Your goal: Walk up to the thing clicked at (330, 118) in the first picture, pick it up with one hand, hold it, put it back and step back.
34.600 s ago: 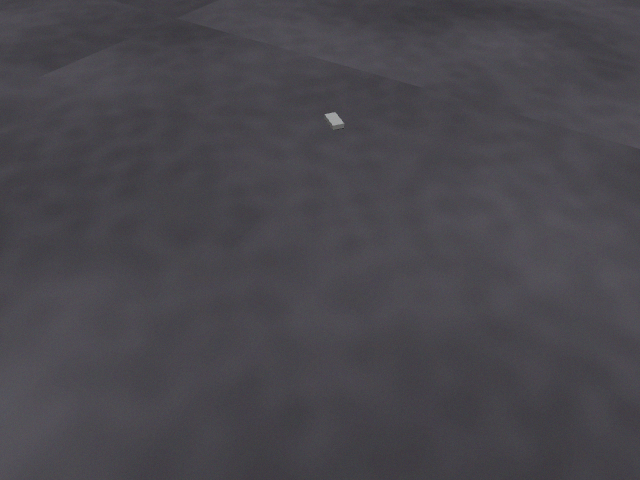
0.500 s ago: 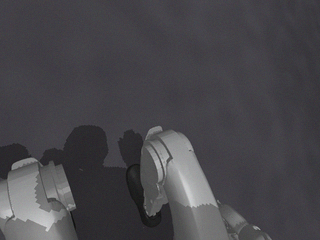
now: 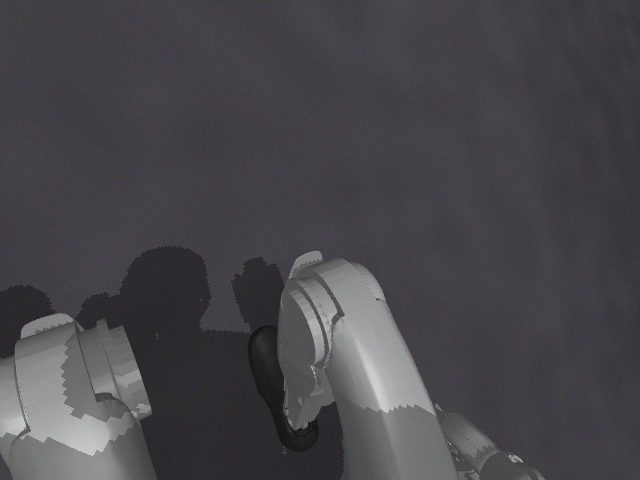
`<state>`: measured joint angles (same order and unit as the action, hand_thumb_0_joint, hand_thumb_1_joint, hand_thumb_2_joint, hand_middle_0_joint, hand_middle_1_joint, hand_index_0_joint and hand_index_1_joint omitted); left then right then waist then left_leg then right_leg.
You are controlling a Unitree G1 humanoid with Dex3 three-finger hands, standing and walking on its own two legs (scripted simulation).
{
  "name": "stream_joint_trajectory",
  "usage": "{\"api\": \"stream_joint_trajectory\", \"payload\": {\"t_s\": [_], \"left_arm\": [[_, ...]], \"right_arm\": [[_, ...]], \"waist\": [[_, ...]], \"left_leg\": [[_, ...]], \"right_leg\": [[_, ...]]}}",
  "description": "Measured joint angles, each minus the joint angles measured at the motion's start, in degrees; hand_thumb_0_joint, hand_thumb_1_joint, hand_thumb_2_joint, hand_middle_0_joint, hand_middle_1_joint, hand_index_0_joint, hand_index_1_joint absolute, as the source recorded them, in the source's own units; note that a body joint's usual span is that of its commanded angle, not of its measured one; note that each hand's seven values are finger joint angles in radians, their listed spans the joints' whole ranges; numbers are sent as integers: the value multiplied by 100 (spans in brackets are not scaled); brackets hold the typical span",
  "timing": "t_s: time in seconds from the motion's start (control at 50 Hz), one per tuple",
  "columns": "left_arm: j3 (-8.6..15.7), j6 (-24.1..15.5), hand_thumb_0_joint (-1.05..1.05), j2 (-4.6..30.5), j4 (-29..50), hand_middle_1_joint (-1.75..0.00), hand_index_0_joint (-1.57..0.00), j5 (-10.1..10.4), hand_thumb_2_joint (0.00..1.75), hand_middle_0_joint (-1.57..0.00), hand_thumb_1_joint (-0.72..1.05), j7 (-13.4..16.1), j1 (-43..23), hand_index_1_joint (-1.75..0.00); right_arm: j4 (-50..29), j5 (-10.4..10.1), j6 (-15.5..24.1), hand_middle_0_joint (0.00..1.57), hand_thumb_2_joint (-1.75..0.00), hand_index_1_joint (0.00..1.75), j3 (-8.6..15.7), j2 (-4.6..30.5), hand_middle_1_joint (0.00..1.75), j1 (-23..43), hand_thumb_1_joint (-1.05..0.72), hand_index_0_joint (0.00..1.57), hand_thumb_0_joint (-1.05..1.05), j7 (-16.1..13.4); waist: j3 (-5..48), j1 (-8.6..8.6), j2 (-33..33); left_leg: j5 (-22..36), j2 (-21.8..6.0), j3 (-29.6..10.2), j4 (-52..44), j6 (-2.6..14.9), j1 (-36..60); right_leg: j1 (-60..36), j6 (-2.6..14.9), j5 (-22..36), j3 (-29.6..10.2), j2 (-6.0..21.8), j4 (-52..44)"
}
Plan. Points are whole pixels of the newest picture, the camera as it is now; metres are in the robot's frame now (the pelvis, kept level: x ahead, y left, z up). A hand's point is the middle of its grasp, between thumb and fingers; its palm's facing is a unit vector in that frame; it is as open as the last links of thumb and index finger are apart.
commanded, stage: open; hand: left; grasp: from above
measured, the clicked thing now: out of the picture +0.41 +0.38 -0.28
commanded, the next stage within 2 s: withdraw in 0.40 s
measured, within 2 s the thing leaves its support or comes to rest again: neither
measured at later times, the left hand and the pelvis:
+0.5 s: hand out of the picture +0.41 +0.37 -0.25, palm faces -0.43 -0.18 -0.88, open 14.0 cm; pelvis +0.00 +0.00 +0.00, yaw +0 degrees
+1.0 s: hand out of the picture +0.42 +0.42 -0.10, palm faces -0.36 -0.08 -0.93, open 14.0 cm; pelvis +0.00 +0.00 +0.03, yaw +4 degrees
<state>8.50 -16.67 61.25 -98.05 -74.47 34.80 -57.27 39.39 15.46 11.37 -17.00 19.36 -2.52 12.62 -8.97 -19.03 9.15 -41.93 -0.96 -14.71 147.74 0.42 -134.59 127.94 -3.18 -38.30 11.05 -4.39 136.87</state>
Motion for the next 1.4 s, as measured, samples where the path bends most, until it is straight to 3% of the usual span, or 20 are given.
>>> {"api": "stream_joint_trajectory", "payload": {"t_s": [0.28,0.6,0.76,0.88,0.98,1.06,1.12,1.18,1.24,1.3,1.4], "left_arm": [[-50,-57,0,33,-5,-97,-12,8,94,-12,-47,-92,-9,-97],[-33,-20,0,29,56,-102,-9,-57,97,-8,-50,-55,11,-102],[251,90,0,-235,1105,-102,-10,14,98,-9,-50,-258,367,-101],[143,471,0,-696,2075,-101,-10,305,98,-9,-50,-840,676,-101],[-333,827,0,-1037,2597,-100,-9,744,99,-9,-50,-1630,673,-100],[-669,915,0,-1191,2652,-100,-9,1095,99,-8,-51,-2293,516,-101],[-772,824,0,-1240,2601,-101,-9,1175,99,-8,-51,-2673,415,-101],[-712,560,0,-1199,2523,-101,-9,1115,99,-9,-50,-2899,373,-101],[-545,165,0,-1081,2421,-100,-10,968,99,-9,-50,-2935,375,-101],[-413,-226,0,-929,2242,-100,-10,722,99,-10,-49,-2746,366,-100],[-260,-556,0,-776,1920,-100,-10,224,99,-10,-49,-2094,308,-100]], "right_arm": [[-115,-18,-25,20,-90,30,-66,-34,30,51,-89,20,0,-9],[-128,-17,-30,20,-90,30,-45,7,30,38,-89,20,0,-5],[-73,-101,-101,20,-90,30,159,-54,30,-160,-90,20,0,18],[42,-346,-299,20,-90,30,654,-161,30,-374,-90,20,0,99],[50,-677,-594,20,-90,30,992,-237,30,-390,-90,20,0,81],[-71,-882,-801,20,-90,30,1077,-253,30,-359,-90,20,0,-78],[-195,-969,-919,20,-90,30,1053,-207,30,-377,-90,20,0,-265],[-283,-997,-1018,20,-90,30,1003,-123,30,-426,-90,20,0,-436],[-278,-971,-1098,20,-90,30,933,-31,30,-489,-90,20,0,-555],[-200,-885,-1175,20,-90,30,852,42,30,-526,-90,20,0,-614],[-77,-703,-1295,20,-90,30,776,36,30,-525,-90,20,0,-597]], "waist": [[8,12,20],[25,2,13],[280,176,-151],[837,469,-580],[1126,748,-872],[1148,836,-961],[1099,820,-960],[1027,752,-908],[963,678,-807],[885,607,-696],[723,530,-553]], "left_leg": [[19,-1,16,-53,23,10],[25,-3,7,-27,29,-7],[36,26,48,-81,3,-68],[32,64,223,-297,12,-99],[90,43,487,-732,71,153],[203,29,626,-1136,90,453],[305,32,660,-1363,82,600],[394,41,653,-1476,63,642],[446,45,623,-1452,43,585],[468,58,582,-1303,27,465],[495,84,530,-944,37,224]], "right_leg": [[-28,-9,8,-8,4,-58],[-12,-15,21,-1,-3,-44],[50,33,-8,-27,38,-49],[87,71,-118,-155,126,-137],[-99,35,-137,-369,178,-415],[-344,51,-55,-480,203,-729],[-473,85,33,-504,217,-923],[-511,117,112,-494,226,-1024],[-455,124,168,-468,223,-1007],[-349,119,192,-437,221,-873],[-150,93,210,-398,216,-552]]}}
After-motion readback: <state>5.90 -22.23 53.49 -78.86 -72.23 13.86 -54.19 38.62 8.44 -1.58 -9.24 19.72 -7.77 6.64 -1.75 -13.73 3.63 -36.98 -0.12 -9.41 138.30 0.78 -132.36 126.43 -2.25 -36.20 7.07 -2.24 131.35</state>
